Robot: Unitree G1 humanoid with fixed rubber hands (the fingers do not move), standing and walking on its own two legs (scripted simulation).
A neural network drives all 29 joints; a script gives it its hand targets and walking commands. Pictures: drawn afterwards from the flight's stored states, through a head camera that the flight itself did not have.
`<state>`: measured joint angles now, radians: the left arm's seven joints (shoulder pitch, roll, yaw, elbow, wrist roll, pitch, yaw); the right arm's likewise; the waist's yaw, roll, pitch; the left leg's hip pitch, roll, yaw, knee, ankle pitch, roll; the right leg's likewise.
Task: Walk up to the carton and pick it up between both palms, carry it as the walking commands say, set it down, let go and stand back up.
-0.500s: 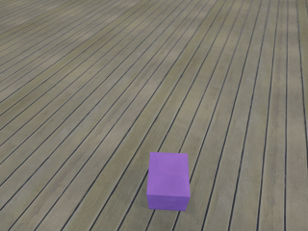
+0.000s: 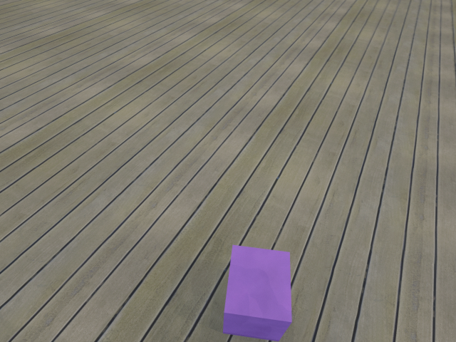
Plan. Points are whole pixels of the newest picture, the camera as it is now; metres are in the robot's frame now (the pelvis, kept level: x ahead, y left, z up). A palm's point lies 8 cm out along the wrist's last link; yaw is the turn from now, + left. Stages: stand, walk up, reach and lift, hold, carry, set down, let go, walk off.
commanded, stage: walk up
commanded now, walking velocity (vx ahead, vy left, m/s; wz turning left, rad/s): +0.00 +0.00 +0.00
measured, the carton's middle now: (255, 293) +0.45 -0.07 -0.63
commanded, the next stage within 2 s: stand in 0.46 s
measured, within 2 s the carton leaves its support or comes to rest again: neither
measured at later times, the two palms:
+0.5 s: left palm out of the picture -0.03 +0.26 -0.14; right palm out of the picture +0.04 -0.23 -0.13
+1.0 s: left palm out of the picture +0.16 +0.21 -0.12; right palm out of the picture +0.13 -0.25 -0.10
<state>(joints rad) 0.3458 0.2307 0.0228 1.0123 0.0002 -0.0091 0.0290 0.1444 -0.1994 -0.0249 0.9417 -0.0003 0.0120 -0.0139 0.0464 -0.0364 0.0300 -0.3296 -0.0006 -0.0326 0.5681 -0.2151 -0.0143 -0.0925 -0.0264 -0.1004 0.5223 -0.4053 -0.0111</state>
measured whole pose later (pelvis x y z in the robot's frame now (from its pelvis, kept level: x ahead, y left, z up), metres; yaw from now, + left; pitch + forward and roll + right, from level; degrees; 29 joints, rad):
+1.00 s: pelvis -0.02 -0.01 -0.01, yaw -1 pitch +3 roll +1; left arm 0.04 0.23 0.02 0.51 0.00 0.44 0.00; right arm 0.02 -0.20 -0.01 0.67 0.00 0.38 0.03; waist -0.01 -0.11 0.06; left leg -0.49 -0.01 -0.01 0.66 -0.21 -0.01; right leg -0.31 -0.04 -0.08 0.73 -0.47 -0.01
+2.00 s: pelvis -0.09 +0.00 -0.08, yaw -2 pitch +31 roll -1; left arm -0.72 0.23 0.11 0.72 -0.01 0.23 0.13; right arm -0.81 -0.23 -0.25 0.86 0.00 0.15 0.01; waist -0.02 0.00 0.05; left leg -1.31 0.02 -0.02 0.91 -0.14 -0.01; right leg -1.18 -0.03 -0.07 1.09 -0.45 -0.03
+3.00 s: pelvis -0.12 +0.00 -0.20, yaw -6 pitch +49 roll -2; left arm -1.28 0.23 0.32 0.82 -0.01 0.15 0.16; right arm -1.34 -0.31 -0.27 0.93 0.02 0.14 -0.02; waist -0.01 0.02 0.11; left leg -1.98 0.06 -0.02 1.34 -0.22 -0.01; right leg -1.84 0.00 -0.05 1.53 -0.54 -0.02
